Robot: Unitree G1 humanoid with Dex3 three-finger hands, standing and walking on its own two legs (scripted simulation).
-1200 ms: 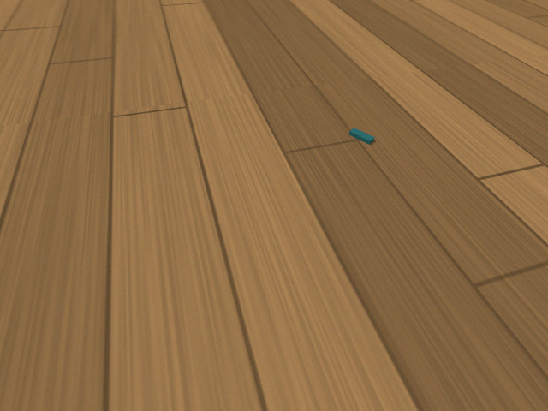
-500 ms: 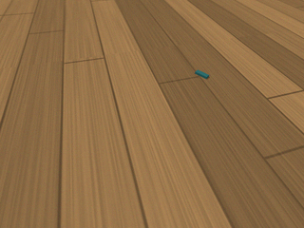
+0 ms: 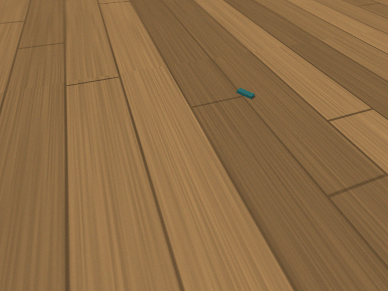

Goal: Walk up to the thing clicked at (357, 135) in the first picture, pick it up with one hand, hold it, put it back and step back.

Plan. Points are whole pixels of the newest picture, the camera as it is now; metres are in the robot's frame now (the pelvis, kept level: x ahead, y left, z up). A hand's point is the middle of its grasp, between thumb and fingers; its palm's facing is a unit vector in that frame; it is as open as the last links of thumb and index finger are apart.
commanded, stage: walk up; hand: left
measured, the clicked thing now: (245, 93) +1.85 -0.44 -0.76
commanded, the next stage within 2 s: none
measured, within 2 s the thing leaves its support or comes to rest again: neither
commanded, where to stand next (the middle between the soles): +1.40 -0.41 m, yaw -35 degrees
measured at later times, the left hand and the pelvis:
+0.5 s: hand (139, 249) +0.26 +0.14 -0.13, palm faces -0.20 -0.91 -0.38, open 7.3 cm; pelvis +0.17 -0.12 +0.00, yaw -16 degrees
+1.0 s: hand (181, 130) +0.68 +0.06 -0.13, palm faces -0.45 -0.81 -0.37, open 7.3 cm; pelvis +0.46 -0.14 +0.00, yaw -25 degrees
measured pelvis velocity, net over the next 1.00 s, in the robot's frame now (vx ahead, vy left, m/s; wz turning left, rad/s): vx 0.46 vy -0.14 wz -0.44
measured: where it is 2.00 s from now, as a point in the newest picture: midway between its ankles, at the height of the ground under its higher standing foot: (241, 177)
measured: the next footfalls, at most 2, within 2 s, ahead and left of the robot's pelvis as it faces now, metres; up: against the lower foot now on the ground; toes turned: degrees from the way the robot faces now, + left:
right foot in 0.26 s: +0.17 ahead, -0.24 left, +0.00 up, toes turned -17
left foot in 0.72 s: +0.52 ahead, -0.04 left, +0.00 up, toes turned -15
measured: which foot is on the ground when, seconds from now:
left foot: down 0.00-0.28, up 0.30-0.70, down 0.72-1.00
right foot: up 0.00-0.24, down 0.26-0.74, up 0.76-1.00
